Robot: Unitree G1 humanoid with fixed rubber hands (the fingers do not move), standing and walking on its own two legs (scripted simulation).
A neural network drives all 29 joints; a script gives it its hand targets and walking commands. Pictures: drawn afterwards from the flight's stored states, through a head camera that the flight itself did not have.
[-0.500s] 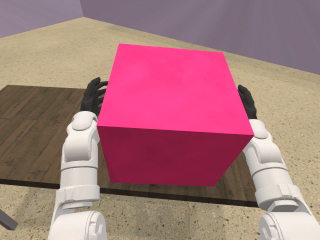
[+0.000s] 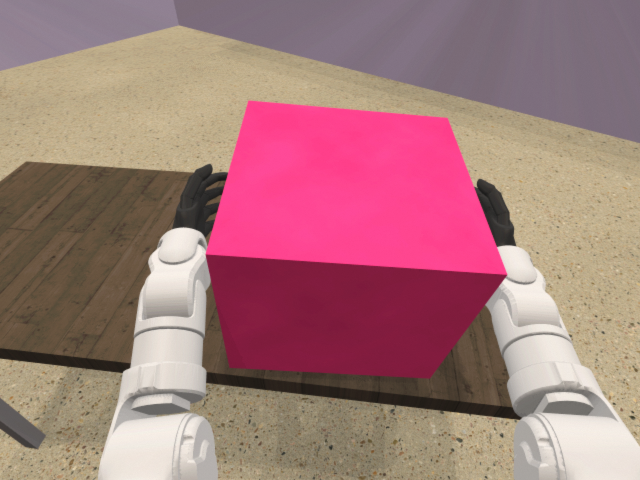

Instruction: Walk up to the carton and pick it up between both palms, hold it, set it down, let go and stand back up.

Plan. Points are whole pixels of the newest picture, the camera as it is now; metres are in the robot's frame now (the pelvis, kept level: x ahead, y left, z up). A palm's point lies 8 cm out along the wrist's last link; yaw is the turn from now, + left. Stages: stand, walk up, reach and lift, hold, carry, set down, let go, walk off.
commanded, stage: set down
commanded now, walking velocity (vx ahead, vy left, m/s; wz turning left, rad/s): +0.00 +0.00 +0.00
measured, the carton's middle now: (340, 241) +0.42 -0.01 +0.11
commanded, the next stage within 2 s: none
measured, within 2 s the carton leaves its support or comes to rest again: rests again in 1.90 s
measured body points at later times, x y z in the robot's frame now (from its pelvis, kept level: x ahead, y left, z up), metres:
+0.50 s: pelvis +0.00 +0.00 +0.00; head -0.01 +0.01 +0.45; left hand +0.41 +0.18 +0.14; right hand +0.41 -0.20 +0.13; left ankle +0.00 +0.11 -0.75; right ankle -0.01 -0.09 -0.75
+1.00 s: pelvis +0.01 -0.01 +0.00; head +0.03 -0.01 +0.45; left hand +0.43 +0.16 +0.10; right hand +0.43 -0.22 +0.10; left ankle +0.00 +0.11 -0.75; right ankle -0.01 -0.09 -0.75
